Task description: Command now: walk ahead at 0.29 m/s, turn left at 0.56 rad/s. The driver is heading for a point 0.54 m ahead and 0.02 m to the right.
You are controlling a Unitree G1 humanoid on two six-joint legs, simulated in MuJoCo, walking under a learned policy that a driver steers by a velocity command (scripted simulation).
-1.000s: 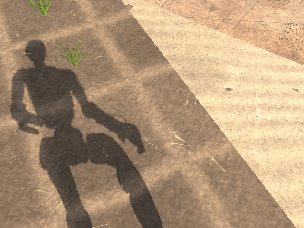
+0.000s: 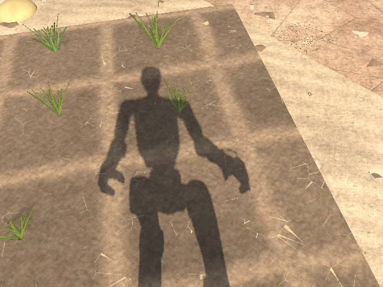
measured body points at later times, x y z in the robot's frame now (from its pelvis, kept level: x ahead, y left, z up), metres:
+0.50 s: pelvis +0.18 +0.12 -0.01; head +0.20 +0.14 +0.44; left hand +0.22 +0.42 -0.13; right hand +0.33 -0.12 -0.11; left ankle +0.15 +0.20 -0.75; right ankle +0.19 -0.05 -0.65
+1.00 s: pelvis +0.44 +0.12 -0.02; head +0.49 +0.12 +0.43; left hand +0.62 +0.38 -0.12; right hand +0.54 -0.16 -0.13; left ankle +0.36 +0.27 -0.64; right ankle +0.50 +0.06 -0.75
